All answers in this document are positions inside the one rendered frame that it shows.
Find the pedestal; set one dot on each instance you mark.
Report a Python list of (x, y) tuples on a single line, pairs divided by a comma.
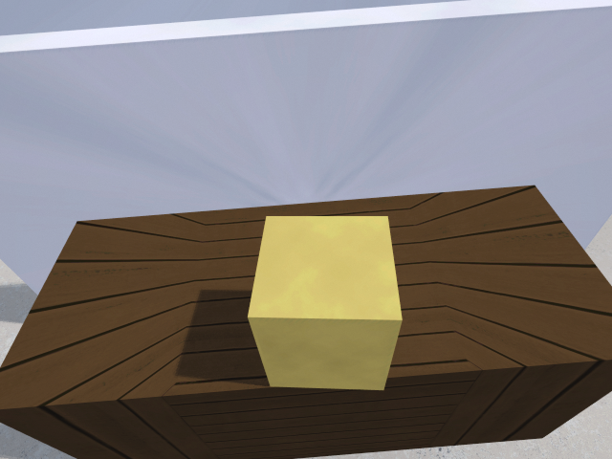
[(139, 346)]

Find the carton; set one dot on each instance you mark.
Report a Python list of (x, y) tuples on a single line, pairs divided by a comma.
[(325, 309)]

